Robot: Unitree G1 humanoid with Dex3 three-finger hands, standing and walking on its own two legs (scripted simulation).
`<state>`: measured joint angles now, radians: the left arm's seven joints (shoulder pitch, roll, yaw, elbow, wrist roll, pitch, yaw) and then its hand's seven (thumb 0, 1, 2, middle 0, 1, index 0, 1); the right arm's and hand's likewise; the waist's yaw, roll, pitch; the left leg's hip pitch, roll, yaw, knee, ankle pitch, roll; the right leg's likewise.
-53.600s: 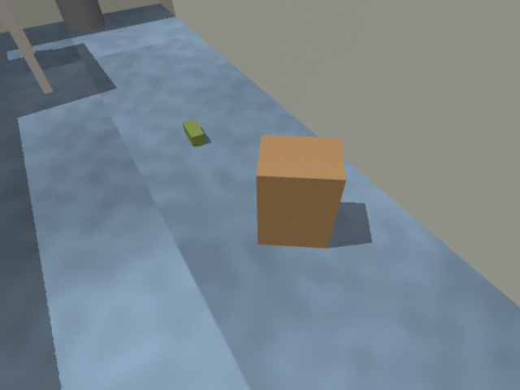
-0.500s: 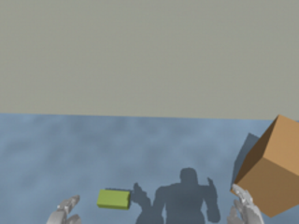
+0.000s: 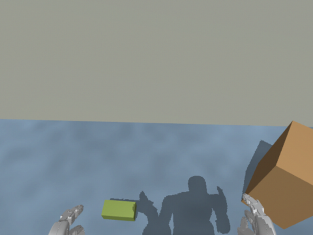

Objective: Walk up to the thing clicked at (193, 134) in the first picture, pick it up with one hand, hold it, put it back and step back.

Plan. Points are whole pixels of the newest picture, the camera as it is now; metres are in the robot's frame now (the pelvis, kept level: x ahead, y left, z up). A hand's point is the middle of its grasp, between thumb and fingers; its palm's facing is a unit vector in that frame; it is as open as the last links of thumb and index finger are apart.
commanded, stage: home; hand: left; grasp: from above
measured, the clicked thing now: (119, 210) +0.41 +0.21 -0.68
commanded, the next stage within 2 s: stand in 0.48 s
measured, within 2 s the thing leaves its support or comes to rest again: neither
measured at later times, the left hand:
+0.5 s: hand out of the picture +0.16 +0.18 -0.05, palm faces +0.04 -0.98 -0.20, open 7.4 cm
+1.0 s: hand out of the picture +0.07 +0.24 -0.11, palm faces +0.05 -0.94 -0.33, open 7.4 cm
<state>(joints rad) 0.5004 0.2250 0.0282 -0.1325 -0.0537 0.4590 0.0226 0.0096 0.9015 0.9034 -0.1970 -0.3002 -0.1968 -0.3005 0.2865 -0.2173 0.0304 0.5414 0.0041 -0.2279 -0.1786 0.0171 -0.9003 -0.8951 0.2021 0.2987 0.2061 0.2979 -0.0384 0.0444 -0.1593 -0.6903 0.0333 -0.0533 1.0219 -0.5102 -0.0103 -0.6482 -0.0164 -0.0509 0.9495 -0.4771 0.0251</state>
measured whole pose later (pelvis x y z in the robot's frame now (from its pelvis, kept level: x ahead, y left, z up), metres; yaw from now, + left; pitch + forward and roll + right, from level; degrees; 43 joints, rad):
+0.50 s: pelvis +0.00 +0.00 +0.00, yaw +0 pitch +10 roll -3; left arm 0.51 0.23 0.03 -0.14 -0.06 0.46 0.02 0.01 0.90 0.90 -0.20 -0.30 -0.20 -0.30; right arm 0.29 -0.22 0.03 0.53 0.01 -0.23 -0.18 0.02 -0.90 -0.90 0.20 0.30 0.21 0.30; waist -0.04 0.05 -0.16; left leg -0.70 0.03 -0.05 1.03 -0.51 -0.01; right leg -0.66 -0.02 -0.05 0.96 -0.48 0.02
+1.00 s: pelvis +0.00 +0.01 +0.05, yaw +1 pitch -1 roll +0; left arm 0.23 0.28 0.05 0.90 0.04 0.03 0.04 0.01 0.90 0.90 -0.20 -0.30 -0.20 -0.30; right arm 0.20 -0.28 -0.05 0.96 -0.05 -0.02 -0.03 0.01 -0.90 -0.90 0.20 0.30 0.20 0.30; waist 0.02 0.00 0.05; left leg -0.28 -0.01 -0.02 0.65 -0.35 0.01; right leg -0.26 -0.06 -0.03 0.62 -0.34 0.04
